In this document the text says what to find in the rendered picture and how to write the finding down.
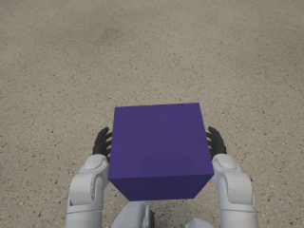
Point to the carton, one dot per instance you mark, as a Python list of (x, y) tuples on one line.
[(159, 152)]

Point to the right robot hand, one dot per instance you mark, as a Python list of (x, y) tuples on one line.
[(216, 143)]

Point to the robot left thigh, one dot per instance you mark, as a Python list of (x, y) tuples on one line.
[(136, 214)]

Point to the left robot forearm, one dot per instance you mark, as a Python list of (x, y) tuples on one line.
[(86, 194)]

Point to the right robot forearm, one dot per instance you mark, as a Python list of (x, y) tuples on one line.
[(236, 199)]

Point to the left robot hand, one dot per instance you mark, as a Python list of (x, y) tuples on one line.
[(101, 145)]

